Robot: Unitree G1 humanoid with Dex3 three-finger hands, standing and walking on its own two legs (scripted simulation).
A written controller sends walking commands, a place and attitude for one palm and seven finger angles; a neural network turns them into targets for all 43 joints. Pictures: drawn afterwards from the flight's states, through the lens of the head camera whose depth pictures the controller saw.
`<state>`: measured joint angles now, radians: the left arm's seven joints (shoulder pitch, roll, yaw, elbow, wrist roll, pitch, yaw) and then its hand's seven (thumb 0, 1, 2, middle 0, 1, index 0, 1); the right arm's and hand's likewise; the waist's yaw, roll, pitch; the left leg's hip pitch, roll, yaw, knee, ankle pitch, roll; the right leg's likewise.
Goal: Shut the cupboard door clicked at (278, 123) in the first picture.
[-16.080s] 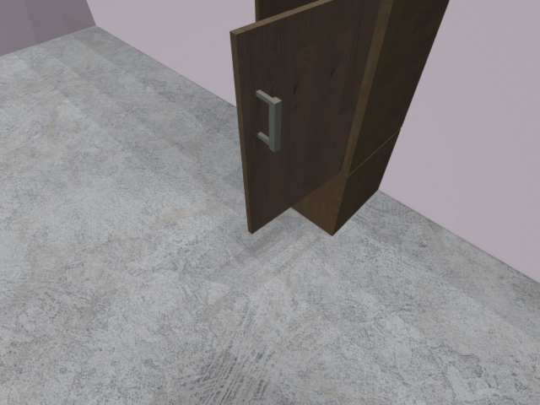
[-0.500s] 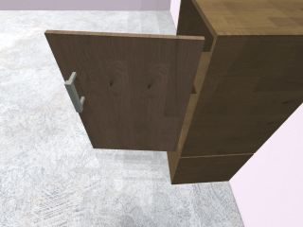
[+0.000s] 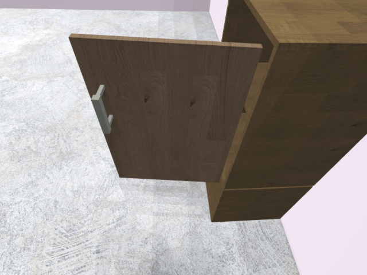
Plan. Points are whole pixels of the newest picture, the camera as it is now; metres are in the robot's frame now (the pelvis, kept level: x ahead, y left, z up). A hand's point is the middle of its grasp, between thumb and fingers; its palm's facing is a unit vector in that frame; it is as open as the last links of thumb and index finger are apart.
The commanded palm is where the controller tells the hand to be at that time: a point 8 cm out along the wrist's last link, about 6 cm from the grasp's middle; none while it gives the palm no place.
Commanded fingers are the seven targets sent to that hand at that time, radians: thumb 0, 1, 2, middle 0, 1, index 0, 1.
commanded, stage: come to a stop and stand still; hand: left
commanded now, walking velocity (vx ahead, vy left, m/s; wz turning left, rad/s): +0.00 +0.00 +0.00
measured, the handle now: (104, 110) +0.49 +0.24 +0.06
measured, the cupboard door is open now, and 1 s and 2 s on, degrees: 84 84 84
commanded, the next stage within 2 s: look again from close up in 0.16 s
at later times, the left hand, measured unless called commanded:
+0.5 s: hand out of the picture -0.01 +0.20 -0.18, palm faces +0.00 -0.97 -0.22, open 7.4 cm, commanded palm none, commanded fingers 0.00 0.90 0.90 -0.20 -0.30 -0.20 -0.30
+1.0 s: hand out of the picture -0.04 +0.19 -0.18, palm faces -0.02 -0.98 -0.19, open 7.4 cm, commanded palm none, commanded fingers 0.00 0.90 0.90 -0.20 -0.30 -0.20 -0.30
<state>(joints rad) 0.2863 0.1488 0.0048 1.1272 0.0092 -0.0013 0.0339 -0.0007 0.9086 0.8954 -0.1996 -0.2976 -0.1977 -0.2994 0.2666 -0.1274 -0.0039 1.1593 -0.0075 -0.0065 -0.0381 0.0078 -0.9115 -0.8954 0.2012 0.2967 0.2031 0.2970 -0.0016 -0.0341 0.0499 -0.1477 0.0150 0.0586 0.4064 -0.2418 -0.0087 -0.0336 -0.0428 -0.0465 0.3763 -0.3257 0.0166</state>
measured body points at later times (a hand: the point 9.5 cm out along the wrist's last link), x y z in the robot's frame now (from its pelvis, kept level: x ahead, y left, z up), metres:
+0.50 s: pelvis -0.02 +0.02 -0.01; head -0.01 +0.01 +0.44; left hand -0.01 +0.25 -0.16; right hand +0.00 -0.21 -0.17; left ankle -0.02 +0.12 -0.74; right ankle -0.08 -0.12 -0.74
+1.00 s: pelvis -0.03 +0.01 -0.01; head -0.01 +0.01 +0.44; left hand -0.04 +0.24 -0.17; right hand -0.02 -0.22 -0.16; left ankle -0.02 +0.12 -0.74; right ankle -0.08 -0.12 -0.74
